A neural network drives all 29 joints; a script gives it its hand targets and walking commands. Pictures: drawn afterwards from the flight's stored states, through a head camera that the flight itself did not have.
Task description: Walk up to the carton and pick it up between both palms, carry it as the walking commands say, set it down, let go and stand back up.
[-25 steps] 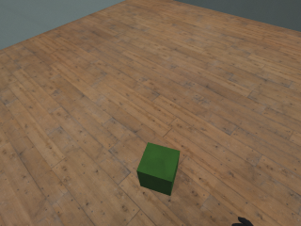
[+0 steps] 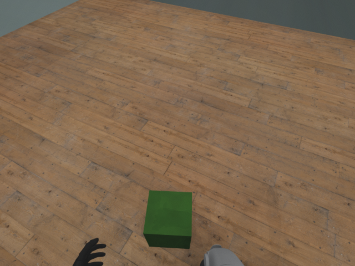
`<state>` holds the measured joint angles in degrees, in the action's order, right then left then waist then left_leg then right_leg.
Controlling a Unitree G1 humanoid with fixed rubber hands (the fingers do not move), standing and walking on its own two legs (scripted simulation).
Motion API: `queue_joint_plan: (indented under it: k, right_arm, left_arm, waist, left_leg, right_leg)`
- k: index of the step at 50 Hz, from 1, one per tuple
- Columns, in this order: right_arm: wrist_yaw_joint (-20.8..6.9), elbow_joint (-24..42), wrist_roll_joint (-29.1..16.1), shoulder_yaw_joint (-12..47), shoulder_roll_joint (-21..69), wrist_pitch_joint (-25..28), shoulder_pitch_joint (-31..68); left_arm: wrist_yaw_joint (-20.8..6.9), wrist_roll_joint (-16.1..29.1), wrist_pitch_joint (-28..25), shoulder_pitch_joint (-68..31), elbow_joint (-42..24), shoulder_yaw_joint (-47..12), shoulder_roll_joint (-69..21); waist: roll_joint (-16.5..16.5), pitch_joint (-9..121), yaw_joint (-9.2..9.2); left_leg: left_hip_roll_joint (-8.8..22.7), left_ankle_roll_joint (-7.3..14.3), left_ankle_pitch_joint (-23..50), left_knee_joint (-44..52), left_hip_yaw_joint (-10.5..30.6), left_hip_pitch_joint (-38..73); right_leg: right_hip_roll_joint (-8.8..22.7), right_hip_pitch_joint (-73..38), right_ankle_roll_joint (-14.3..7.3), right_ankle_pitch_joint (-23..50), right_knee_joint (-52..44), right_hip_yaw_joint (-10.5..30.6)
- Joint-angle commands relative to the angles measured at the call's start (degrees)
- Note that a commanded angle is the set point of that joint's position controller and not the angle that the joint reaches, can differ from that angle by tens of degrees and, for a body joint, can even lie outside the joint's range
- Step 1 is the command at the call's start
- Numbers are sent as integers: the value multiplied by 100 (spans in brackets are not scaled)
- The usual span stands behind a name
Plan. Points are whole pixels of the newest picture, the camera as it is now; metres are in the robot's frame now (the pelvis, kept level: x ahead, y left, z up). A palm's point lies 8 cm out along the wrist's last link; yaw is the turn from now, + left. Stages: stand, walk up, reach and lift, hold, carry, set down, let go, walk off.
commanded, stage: walk up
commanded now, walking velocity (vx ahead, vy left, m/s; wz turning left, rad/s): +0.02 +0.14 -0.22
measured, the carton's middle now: (169, 220) +0.43 +0.02 -0.64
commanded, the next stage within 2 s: stand in 1.60 s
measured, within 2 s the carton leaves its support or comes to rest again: neither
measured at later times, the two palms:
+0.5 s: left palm out of the picture +0.13 +0.31 -0.14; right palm out of the picture +0.09 -0.19 -0.14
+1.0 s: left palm out of the picture +0.10 +0.28 -0.11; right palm out of the picture +0.05 -0.20 -0.14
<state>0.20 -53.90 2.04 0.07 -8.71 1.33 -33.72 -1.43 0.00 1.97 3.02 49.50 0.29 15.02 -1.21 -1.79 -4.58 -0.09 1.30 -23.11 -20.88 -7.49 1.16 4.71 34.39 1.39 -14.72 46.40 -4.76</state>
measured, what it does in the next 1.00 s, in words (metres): steps on the spot: right foot, then left foot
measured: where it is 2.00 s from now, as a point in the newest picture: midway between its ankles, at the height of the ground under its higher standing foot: outside the picture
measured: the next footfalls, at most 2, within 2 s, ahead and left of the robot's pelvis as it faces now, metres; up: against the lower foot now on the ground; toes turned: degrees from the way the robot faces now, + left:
right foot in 0.06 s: +0.17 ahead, -0.12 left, +0.00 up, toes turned -7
left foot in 0.42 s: +0.11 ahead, +0.15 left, +0.00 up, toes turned +4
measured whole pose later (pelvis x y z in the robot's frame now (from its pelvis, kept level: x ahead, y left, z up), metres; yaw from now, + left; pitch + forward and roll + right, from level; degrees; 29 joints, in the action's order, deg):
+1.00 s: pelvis +0.02 +0.03 +0.01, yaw -5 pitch -1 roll +3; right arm 0.6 -54.0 1.9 0.1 -11.9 -4.0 -12.5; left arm 1.6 0.0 1.2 15.4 50.3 0.3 13.2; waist 0.1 -3.5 -0.5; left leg 1.6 2.0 -19.0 -38.0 -8.8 -17.3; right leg 3.6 11.9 0.0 -18.2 31.1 -1.4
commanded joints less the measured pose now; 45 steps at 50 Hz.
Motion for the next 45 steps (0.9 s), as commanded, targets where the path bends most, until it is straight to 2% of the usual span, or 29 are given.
queue_joint_plan:
  k: [1, 2, 3, 4, 5, 6, 8, 10, 12, 14, 18, 19, 20, 21, 22, 23, 24, 25, 26, 28, 29, 30, 31, 34, 40, 42, 43, 44, 45]
  right_arm:
    - [264, -106, -86, -277, -927, 45, 282]
    - [250, 7, -145, -283, -888, 75, 366]
    - [234, 258, -131, -257, -582, 67, 285]
    - [230, 460, -138, -272, -430, 8, -42]
    - [209, 396, -147, -335, -537, -57, 8]
    - [181, 473, -112, -375, -634, -145, 328]
    - [107, 367, -50, -422, -769, -373, 491]
    - [32, 222, -10, -332, -567, -518, 631]
    - [-32, 180, -12, -279, -549, -564, 837]
    - [-40, 172, -45, -307, -798, -598, 1151]
    - [10, 179, -174, -343, -905, -527, 1331]
    - [31, 135, -186, -363, -922, -489, 1205]
    - [57, 59, -202, -373, -917, -444, 948]
    - [66, 2, -115, -452, -1320, -406, 841]
    - [103, 255, 46, -530, -1831, -376, 1392]
    - [123, 285, 3, -470, -1662, -364, 1739]
    - [165, 290, -11, -358, -1384, -312, 2198]
    - [208, 401, 34, -375, -1457, -227, 2479]
    - [201, 499, -19, -342, -1275, -265, 2559]
    - [229, 497, -61, -289, -1136, -230, 2393]
    - [223, 478, -79, -257, -1022, -224, 2311]
    - [205, 275, -79, -194, -890, -140, 1964]
    - [192, 204, -79, -187, -884, -98, 1853]
    - [202, 52, -81, -199, -1072, -71, 1715]
    - [209, 147, -12, -321, -1294, -152, 1847]
    - [186, 191, -20, -330, -1264, -208, 2049]
    - [180, 193, -66, -337, -1217, -275, 2147]
    - [155, 215, -97, -306, -1047, -299, 2134]
    - [96, 274, -110, -227, -704, -295, 2057]
  left_arm:
    - [118, -55, -292, 801, -83, 226, 11]
    - [191, -127, -337, 1541, 122, 329, 373]
    - [267, -249, -377, 2204, 344, 470, 991]
    - [326, -133, -379, 2562, 400, 545, 1176]
    - [324, -41, -346, 2275, 379, 494, 989]
    - [338, -55, -284, 1611, 224, 482, 921]
    - [350, -86, -195, 863, 0, 412, 685]
    - [353, -134, -127, 583, -111, 403, 623]
    - [380, -198, -96, 584, -150, 424, 717]
    - [399, -212, -69, 671, -224, 464, 966]
    - [422, -176, -12, 783, -235, 567, 1143]
    - [426, -158, 12, 648, -272, 587, 1166]
    - [417, -117, 52, 660, -288, 568, 1048]
    - [420, -85, 83, 789, -332, 441, 496]
    - [429, -145, 140, 981, -392, 332, -92]
    - [463, -157, 226, 503, -429, 405, 308]
    - [383, -141, 253, 845, -227, 458, 317]
    - [360, -116, 289, 915, -71, 523, 461]
    - [331, -109, 246, 996, -90, 566, 493]
    - [294, -133, 262, 1168, 24, 580, 531]
    - [288, -149, 289, 1087, 33, 564, 466]
    - [277, -198, 306, 1161, 169, 457, 240]
    - [287, -244, 330, 1041, 220, 458, 228]
    - [315, -189, 316, 834, 188, 389, 180]
    - [287, -84, 179, 934, 42, 329, 130]
    - [293, -72, 74, 1279, 117, 272, -49]
    - [296, -85, -24, 1544, 156, 239, -55]
    - [314, -137, -123, 1720, 193, 268, 222]
    - [332, -162, -174, 1749, 225, 305, 566]
  waist:
    - [1225, 312, 770]
    - [1000, 687, 1045]
    - [-167, 811, 1199]
    - [-782, 1400, 1041]
    - [-291, 1385, 833]
    - [-507, 1048, 750]
    - [-699, 456, 368]
    - [-665, 158, 201]
    - [-886, 91, 171]
    - [-1108, 41, 275]
    - [-1329, 460, 335]
    - [-1338, 542, 215]
    - [-981, 661, 72]
    - [408, 556, 41]
    - [2138, 388, 323]
    - [1385, 413, 157]
    - [653, 429, 522]
    - [677, 160, 550]
    - [974, 281, 668]
    - [810, 464, 592]
    - [844, 517, 484]
    - [834, 798, 413]
    - [743, 630, 303]
    - [908, 331, 228]
    - [1010, 437, 229]
    - [1022, 452, 455]
    - [1023, 475, 626]
    - [640, 461, 662]
    - [-599, 333, 558]
  left_leg:
    - [890, 189, 6533, -1534, -115, -305]
    - [615, -86, 5146, -2346, -378, -1259]
    - [205, -268, 1282, -3707, -380, -2994]
    - [-12, -399, -1117, -4814, 406, -3002]
    - [227, -464, -940, -4957, 889, -2605]
    - [358, -439, -851, -4981, 723, -2560]
    - [463, -409, -469, -4630, 661, -2546]
    - [336, -360, -69, -4265, 493, -2249]
    - [277, -371, 44, -3738, 361, -2144]
    - [296, -367, -71, -3222, 461, -1981]
    - [176, -241, 70, -2040, 606, -1491]
    - [163, -211, 387, -1562, 557, -1060]
    - [306, -202, 972, -706, 587, -306]
    - [1176, -153, 956, 348, 1335, -43]
    - [2451, 285, 2861, 543, 2479, -470]
    - [2612, 739, 3160, 467, 2136, -1591]
    - [2309, 927, 3050, 274, 1732, -1617]
    - [2421, 841, 3401, 150, 1776, -1472]
    - [1699, 787, 3701, 7, 1020, -1476]
    - [1689, 778, 4419, -188, 919, -966]
    - [1608, 761, 4045, -91, 934, -762]
    - [1561, 628, 2140, 339, 1127, -438]
    - [1641, 509, 1520, 541, 1475, -175]
    - [1694, 445, 2024, 622, 1657, -31]
    - [1726, 766, 2008, 267, 1332, -615]
    - [1547, 677, 2083, 58, 1099, -1000]
    - [1209, 507, 1782, -98, 706, -1246]
    - [857, 260, 1441, -446, 425, -1692]
    - [476, -15, 753, -850, 294, -2185]
  right_leg:
    - [-543, -1856, -396, 1038, -1621, -343]
    - [-74, -3199, -518, 2871, -2014, -141]
    - [1377, -4571, -888, 5860, -1817, 1310]
    - [2590, -4421, -1512, 8073, -1959, 2348]
    - [2514, -3924, -1576, 7885, -1833, 2082]
    - [2325, -3091, -1566, 6184, -2223, 2044]
    - [1707, -1986, -1204, 3271, -2756, 1708]
    - [1302, -1082, -1004, 1362, -3072, 1245]
    - [1226, -812, -925, 42, -3334, 1137]
    - [1389, -672, -904, -408, -3456, 1479]
    - [1555, -1216, -817, 1681, -2724, 1752]
    - [1474, -1068, -697, 1983, -2342, 1678]
    - [1230, -582, -462, 1533, -1807, 1466]
    - [503, 43, -132, 25, -751, 727]
    - [-474, 753, 183, -2351, 913, -49]
    - [-246, -80, 177, -2210, 2077, 495]
    - [-270, -273, 143, -1737, 2417, 640]
    - [-326, 106, 158, -1478, 2610, 651]
    - [-298, -131, 188, -1328, 2974, 486]
    - [-417, -30, 283, -1177, 3171, 404]
    - [-414, -33, 246, -1202, 2862, 472]
    - [-310, -188, 133, -791, 2202, 529]
    - [-273, -106, 140, -656, 1637, 539]
    - [-265, -413, 137, -818, 446, 531]
    - [-273, -1368, 26, -1252, -620, 303]
    - [-262, -1991, -29, -661, -1533, 154]
    - [-197, -2453, -62, -140, -2288, 7]
    - [266, -2962, -122, 339, -2673, 465]
    - [1097, -3065, -331, 848, -3021, 1486]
